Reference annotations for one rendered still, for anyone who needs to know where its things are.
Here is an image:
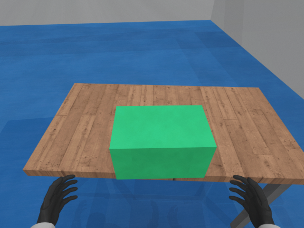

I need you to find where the table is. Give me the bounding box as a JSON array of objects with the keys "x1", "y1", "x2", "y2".
[{"x1": 23, "y1": 83, "x2": 304, "y2": 228}]

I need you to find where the carton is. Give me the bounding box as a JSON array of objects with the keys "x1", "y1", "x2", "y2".
[{"x1": 109, "y1": 105, "x2": 217, "y2": 180}]

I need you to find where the robot left hand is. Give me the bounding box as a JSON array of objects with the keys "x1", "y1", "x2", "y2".
[{"x1": 37, "y1": 175, "x2": 78, "y2": 226}]

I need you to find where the robot right hand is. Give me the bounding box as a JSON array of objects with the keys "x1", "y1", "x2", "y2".
[{"x1": 229, "y1": 175, "x2": 274, "y2": 228}]

